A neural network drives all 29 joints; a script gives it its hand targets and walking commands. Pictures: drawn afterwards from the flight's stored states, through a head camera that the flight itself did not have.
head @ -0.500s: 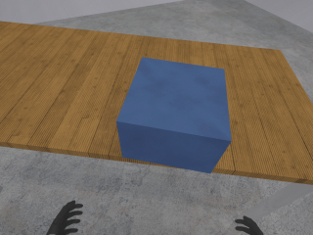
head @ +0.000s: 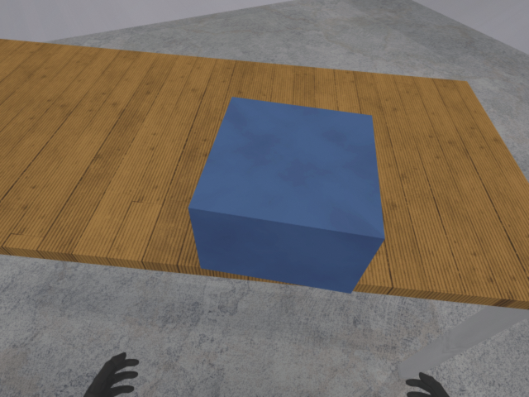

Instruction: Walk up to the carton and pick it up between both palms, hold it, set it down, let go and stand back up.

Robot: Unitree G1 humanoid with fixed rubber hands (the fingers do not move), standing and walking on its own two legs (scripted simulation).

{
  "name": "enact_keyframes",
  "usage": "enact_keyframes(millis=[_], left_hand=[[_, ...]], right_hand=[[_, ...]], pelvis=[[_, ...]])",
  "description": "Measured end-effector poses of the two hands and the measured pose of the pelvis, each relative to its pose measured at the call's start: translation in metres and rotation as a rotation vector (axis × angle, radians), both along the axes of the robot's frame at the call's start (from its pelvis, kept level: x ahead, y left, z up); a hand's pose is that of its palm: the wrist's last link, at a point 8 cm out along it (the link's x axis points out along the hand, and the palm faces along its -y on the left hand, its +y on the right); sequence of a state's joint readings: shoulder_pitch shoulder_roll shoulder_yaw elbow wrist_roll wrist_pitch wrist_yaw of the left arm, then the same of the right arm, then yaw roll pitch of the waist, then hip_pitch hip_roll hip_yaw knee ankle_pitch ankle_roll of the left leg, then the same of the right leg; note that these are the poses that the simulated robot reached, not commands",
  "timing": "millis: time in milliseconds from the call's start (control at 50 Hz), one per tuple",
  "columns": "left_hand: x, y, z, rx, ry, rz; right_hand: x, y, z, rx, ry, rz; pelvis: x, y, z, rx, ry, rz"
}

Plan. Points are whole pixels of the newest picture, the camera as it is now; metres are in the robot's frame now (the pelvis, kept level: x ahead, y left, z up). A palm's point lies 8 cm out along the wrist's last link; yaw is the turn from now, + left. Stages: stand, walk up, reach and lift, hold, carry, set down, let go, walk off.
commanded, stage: stand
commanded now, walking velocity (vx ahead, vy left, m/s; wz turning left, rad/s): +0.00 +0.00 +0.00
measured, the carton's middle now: (288, 190) +0.46 -0.03 +0.04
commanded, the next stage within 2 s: none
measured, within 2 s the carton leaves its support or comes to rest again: neither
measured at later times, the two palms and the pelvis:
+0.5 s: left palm out of the picture +0.13 +0.24 -0.10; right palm out of the picture +0.12 -0.28 -0.09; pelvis +0.00 +0.00 +0.00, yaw +0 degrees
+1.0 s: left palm out of the picture +0.10 +0.24 -0.10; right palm out of the picture +0.09 -0.28 -0.09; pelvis -0.02 +0.00 +0.00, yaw +0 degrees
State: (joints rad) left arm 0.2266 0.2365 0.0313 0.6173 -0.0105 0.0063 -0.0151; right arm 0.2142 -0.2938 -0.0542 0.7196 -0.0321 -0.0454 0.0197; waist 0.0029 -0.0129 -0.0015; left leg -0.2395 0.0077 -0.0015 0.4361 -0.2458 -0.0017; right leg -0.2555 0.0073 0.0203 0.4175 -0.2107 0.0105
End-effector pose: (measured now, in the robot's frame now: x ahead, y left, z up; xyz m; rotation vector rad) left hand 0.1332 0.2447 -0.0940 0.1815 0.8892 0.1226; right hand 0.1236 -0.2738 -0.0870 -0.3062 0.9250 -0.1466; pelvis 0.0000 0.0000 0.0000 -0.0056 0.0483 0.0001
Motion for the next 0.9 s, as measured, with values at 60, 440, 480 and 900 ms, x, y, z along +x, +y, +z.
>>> enact_keyframes(millis=[60, 440, 480, 900], left_hand=[[-0.001, 0.0, -0.001, 0.0, 0.003, -0.001], [-0.007, 0.0, -0.005, 0.001, 0.025, 0.002], [-0.007, 0.0, -0.005, 0.002, 0.025, 0.003], [-0.022, 0.0, -0.005, 0.003, 0.022, 0.008]], right_hand=[[-0.002, -0.001, 0.0, -0.001, 0.003, -0.004], [-0.007, -0.002, -0.001, -0.006, 0.008, -0.013], [-0.008, -0.002, -0.001, -0.006, 0.008, -0.014], [-0.025, -0.004, -0.002, -0.004, 0.006, -0.027]], pelvis=[[0.0, 0.0, 0.0, 0.0, -0.001, 0.0], [-0.001, 0.0, 0.0, 0.001, -0.003, 0.0], [-0.002, 0.0, 0.0, 0.001, -0.003, 0.0], [-0.014, -0.001, 0.0, 0.002, -0.021, 0.0]])
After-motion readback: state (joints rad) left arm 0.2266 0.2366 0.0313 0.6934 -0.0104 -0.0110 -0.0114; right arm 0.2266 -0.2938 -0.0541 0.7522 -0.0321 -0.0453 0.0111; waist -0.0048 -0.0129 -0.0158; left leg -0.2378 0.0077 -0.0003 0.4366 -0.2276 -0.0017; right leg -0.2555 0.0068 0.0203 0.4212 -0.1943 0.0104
